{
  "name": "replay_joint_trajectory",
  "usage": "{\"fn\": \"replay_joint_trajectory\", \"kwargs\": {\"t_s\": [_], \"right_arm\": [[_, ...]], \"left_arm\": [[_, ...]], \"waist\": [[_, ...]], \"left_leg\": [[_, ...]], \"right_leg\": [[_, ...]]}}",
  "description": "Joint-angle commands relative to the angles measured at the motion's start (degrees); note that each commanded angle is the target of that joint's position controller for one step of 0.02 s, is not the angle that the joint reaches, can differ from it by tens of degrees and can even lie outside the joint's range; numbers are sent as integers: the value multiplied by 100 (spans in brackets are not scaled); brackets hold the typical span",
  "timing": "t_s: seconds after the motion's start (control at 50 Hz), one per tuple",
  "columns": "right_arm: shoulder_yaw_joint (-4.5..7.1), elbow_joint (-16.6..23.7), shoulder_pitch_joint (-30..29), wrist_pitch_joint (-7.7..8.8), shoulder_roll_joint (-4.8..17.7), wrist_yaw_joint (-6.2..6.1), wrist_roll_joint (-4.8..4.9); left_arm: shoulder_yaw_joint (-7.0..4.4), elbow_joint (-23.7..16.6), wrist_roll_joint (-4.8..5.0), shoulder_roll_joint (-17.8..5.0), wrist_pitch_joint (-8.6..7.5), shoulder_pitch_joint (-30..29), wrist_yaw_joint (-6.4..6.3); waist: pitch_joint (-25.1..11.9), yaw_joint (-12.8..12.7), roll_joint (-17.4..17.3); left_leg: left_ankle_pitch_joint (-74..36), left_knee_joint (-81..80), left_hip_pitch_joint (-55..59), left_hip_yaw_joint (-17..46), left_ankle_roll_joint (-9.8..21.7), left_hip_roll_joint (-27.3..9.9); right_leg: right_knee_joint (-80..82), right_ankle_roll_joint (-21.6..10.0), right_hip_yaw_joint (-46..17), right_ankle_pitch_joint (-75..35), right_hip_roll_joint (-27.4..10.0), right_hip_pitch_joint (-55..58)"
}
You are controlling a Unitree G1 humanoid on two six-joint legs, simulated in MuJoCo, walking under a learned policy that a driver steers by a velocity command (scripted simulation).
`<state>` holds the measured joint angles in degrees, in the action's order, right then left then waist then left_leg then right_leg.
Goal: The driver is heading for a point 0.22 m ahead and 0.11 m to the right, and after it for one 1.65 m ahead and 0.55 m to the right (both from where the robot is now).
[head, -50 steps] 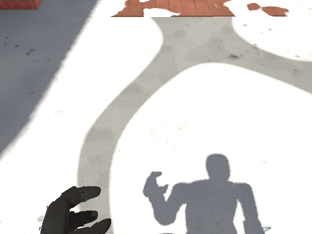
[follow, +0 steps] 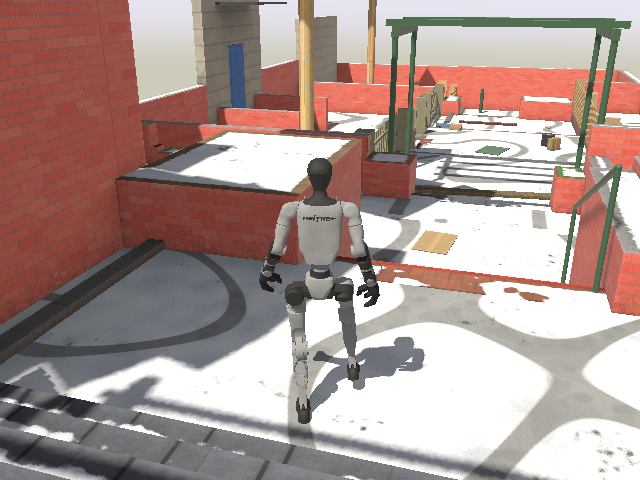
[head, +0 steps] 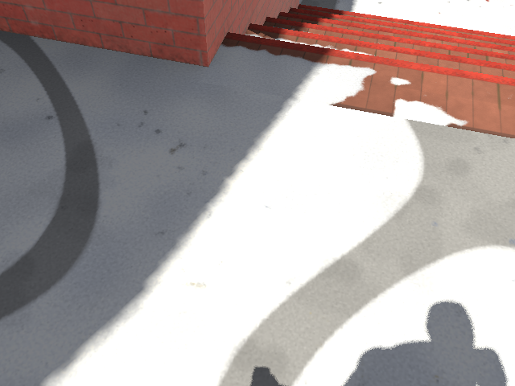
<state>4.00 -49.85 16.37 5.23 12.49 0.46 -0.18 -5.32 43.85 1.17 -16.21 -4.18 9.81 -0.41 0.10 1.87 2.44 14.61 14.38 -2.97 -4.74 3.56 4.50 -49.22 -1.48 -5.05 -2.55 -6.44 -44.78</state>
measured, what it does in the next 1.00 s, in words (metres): walks ahead, turning right: right foot, then left foot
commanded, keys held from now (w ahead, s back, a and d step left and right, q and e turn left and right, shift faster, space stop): w+e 0.78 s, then w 0.22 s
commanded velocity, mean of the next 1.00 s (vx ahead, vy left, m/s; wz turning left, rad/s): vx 0.50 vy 0.00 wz -0.49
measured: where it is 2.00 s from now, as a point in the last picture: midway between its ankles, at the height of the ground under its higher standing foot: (383, 197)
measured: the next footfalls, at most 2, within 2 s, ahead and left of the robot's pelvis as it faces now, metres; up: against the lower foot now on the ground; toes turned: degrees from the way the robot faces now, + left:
right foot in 0.18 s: +0.30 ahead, -0.13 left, +0.00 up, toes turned -7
left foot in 0.66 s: +0.59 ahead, +0.01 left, +0.00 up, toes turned -28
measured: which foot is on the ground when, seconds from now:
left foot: down 0.00-0.20, up 0.22-0.64, down 0.66-1.00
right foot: up 0.00-0.16, down 0.18-0.66, up 0.68-1.00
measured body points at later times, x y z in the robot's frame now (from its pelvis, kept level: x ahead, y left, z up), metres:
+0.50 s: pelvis +0.29 -0.05 +0.00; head +0.33 -0.08 +0.45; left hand +0.45 +0.19 -0.10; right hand +0.43 -0.35 -0.08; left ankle +0.50 +0.09 -0.68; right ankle +0.26 -0.12 -0.74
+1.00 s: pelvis +0.55 -0.10 +0.00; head +0.58 -0.11 +0.45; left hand +0.86 -0.01 -0.08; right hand +0.41 -0.34 -0.12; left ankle +0.55 +0.03 -0.74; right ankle +0.58 -0.32 -0.68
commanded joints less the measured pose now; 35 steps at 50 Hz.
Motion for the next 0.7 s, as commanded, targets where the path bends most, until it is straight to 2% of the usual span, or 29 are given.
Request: {"fn": "replay_joint_trajectory", "kwargs": {"t_s": [0.02,0.08,0.12,0.14,0.16,0.18,0.2,0.22,0.24,0.26,0.28,0.3,0.32,0.34,0.38,0.44,0.48,0.54,0.58,0.62,0.64,0.66,0.68,0.7], "right_arm": [[137,297,-266,119,816,-77,45],[180,167,-17,16,981,-100,93],[219,201,-97,-86,1126,-141,113],[245,224,-131,-140,1227,-173,112],[259,254,-186,-191,1308,-205,96],[235,311,-282,-216,1289,-240,94],[87,541,132,-140,872,-230,-27],[-106,587,398,56,500,-77,-95],[34,722,-133,259,1017,55,108],[6,896,-613,332,1008,74,235],[-14,945,-794,350,900,38,146],[42,927,-796,300,965,-20,41],[55,961,-716,226,946,-37,8],[65,975,-600,157,907,-55,-20],[37,1008,-632,53,792,-89,-67],[-47,1201,-1306,17,598,-104,-83],[-71,1292,-1672,38,563,-67,-38],[-30,1448,-2009,99,712,-14,46],[38,1500,-2023,170,880,25,71],[120,1430,-1654,244,988,43,99],[189,1329,-1197,271,1082,22,71],[284,1258,-419,296,1338,-22,-32],[408,1122,320,239,1853,-48,-147],[370,1046,435,192,1564,0,-8]], "left_arm": [[124,-487,-6,31,-70,-523,154],[137,-761,8,-90,-53,-889,291],[88,-868,-12,-256,-45,-799,380],[36,-876,-22,-377,-22,-608,400],[-55,-781,-22,-572,2,-68,404],[-200,-585,-13,-855,14,847,353],[-374,-497,-67,-1495,35,1572,257],[-300,-577,59,-1455,-6,1447,258],[-187,-597,2,-1080,19,1498,222],[-136,-645,-12,-890,11,1129,192],[-100,-725,-16,-793,-1,737,188],[-40,-813,-43,-608,-18,455,172],[-13,-884,-78,-571,-14,324,156],[-20,-912,-63,-576,-16,262,145],[-42,-913,-41,-668,-29,305,99],[-90,-829,9,-806,21,505,17],[-96,-761,24,-821,59,672,1],[-114,-669,51,-857,96,911,5],[-111,-658,47,-797,116,975,-12],[-114,-703,36,-754,148,864,-36],[-68,-754,24,-603,147,804,-39],[42,-859,-16,-280,114,719,-20],[144,-992,94,7,73,1382,-27],[102,-977,145,-446,65,1484,-52]], "waist": [[213,77,-434],[318,153,-425],[127,-8,-551],[-82,-144,-693],[-392,-455,-796],[-821,-962,-650],[-1642,-957,439],[-2479,-652,1179],[-2322,-925,666],[-1494,-840,235],[-848,-561,-395],[-656,-352,-468],[-529,-193,-319],[-479,-100,-231],[-367,-59,-137],[-170,-280,25],[-164,-465,195],[-165,-602,319],[-193,-555,377],[-247,-305,545],[-445,-66,554],[-1017,304,200],[-1790,203,-1414],[-1708,236,-1871]], "left_leg": [[-2706,-498,-511,100,556,-1443],[-3152,-230,411,59,498,-1791],[-4610,334,868,-99,371,-1856],[-5549,787,1001,-174,312,-1852],[-6136,1580,960,-265,239,-1787],[-5827,2881,345,-407,63,-1559],[-3312,5179,-1815,-459,-247,-966],[1720,6786,-3503,582,-430,124],[1494,6974,-4167,1311,-247,-254],[1069,6595,-4374,1211,-148,-518],[770,5980,-4218,1111,-158,-734],[576,5506,-3798,1076,-214,-926],[482,5307,-3477,1062,-282,-976],[423,5054,-3351,1016,-376,-1002],[127,4523,-3243,860,-573,-977],[-1057,3151,-2990,742,-720,-784],[-1745,2358,-2635,715,-727,-579],[-1786,1806,-2468,856,-698,-420],[-1393,1465,-2368,983,-596,-369],[-1063,1189,-1848,923,-414,-344],[-1050,1031,-1147,898,-259,-432],[-817,1123,145,1559,106,-1202],[178,817,2132,3820,1070,-2555],[1624,373,2240,5156,1283,-2967]], "right_leg": [[1024,-75,382,-905,158,688],[1378,-261,446,-335,255,352],[1457,-460,736,414,510,622],[1410,-570,929,792,712,1000],[1473,-703,1037,998,917,1736],[1832,-926,889,583,1034,3145],[1700,-1684,-1232,324,-241,5559],[2719,-2599,-4150,1099,-1282,6906],[3002,-2232,-3903,1811,-1113,6882],[3073,-1933,-3118,1655,-922,6093],[3161,-1768,-2525,948,-714,5072],[3276,-1675,-2086,330,-536,4397],[3419,-1672,-1937,140,-391,3907],[3498,-1687,-1804,4,-308,3625],[3569,-1671,-1440,-300,-164,3134],[3527,-1398,-1017,4,186,2689],[3420,-1219,-991,450,309,2595],[3158,-1139,-1430,936,170,2919],[2819,-1078,-1846,1155,48,3315],[2416,-968,-2091,1093,48,3427],[1990,-811,-1996,926,238,3294],[719,-578,-1592,1164,522,2711],[-1115,-122,-676,2879,1306,854],[-2154,-7,-559,3614,967,-165]]}}
Velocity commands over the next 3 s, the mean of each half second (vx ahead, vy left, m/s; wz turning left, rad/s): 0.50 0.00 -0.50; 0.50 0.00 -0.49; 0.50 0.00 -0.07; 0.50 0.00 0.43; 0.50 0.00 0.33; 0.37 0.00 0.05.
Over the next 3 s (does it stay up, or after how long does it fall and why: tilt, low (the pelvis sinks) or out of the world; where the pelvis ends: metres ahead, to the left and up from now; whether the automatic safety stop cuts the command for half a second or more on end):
stays up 1.54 -0.46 0.00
